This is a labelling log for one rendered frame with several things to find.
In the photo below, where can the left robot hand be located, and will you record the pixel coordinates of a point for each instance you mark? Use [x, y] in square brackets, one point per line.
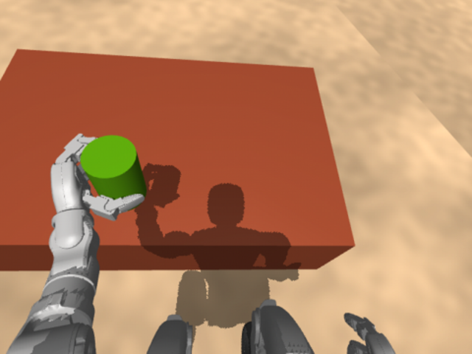
[71, 190]

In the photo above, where can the can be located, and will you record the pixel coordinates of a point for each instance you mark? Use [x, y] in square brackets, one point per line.
[112, 165]

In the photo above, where can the right robot hand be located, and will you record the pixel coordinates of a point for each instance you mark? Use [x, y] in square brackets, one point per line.
[376, 343]

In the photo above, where can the left robot arm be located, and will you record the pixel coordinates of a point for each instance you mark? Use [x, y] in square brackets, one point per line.
[61, 321]

